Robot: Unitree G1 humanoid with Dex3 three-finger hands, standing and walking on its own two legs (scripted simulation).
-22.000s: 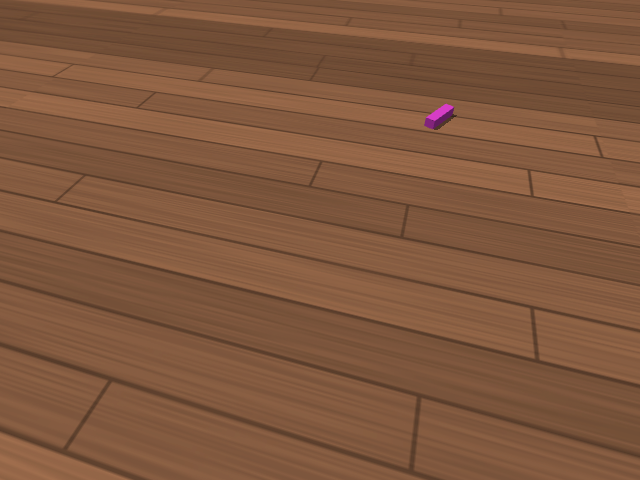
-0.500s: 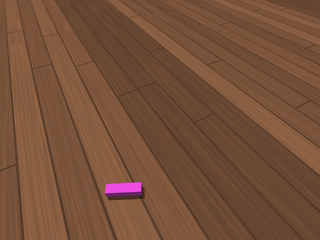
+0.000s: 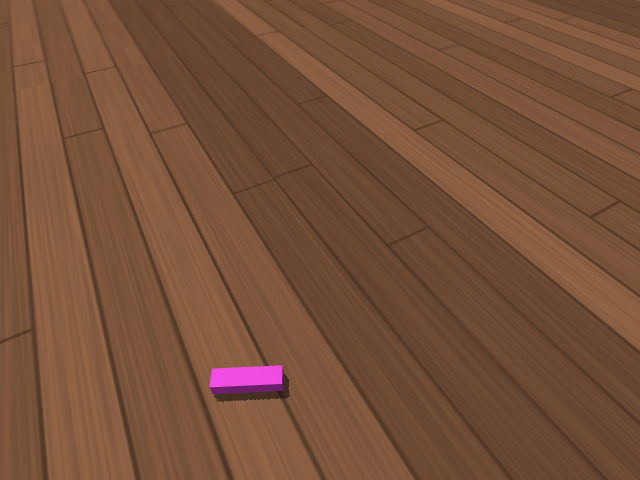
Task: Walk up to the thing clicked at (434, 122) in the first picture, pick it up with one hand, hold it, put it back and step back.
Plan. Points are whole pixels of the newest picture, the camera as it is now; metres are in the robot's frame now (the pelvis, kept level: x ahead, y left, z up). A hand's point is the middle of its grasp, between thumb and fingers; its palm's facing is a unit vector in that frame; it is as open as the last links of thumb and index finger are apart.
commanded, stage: stand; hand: left
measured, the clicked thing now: (247, 379) +0.58 +0.25 -0.76
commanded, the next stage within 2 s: walk up in 0.26 s
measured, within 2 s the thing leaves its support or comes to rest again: neither
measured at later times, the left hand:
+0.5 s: hand out of the picture +0.04 +0.33 -0.16, palm faces +0.02 -0.92 -0.40, open 7.3 cm
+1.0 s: hand (116, 455) +0.22 +0.32 -0.17, palm faces -0.07 -0.93 -0.37, open 7.3 cm
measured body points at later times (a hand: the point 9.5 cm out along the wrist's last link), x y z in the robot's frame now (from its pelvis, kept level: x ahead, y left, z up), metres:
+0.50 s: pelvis +0.03 +0.04 -0.01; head +0.04 +0.05 +0.44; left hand +0.04 +0.37 -0.13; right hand +0.10 -0.29 -0.12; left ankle +0.07 +0.19 -0.73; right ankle +0.00 -0.13 -0.75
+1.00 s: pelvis +0.11 +0.07 -0.03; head +0.15 +0.06 +0.42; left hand +0.22 +0.37 -0.14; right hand +0.18 -0.25 -0.15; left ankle +0.08 +0.19 -0.73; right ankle +0.15 -0.05 -0.75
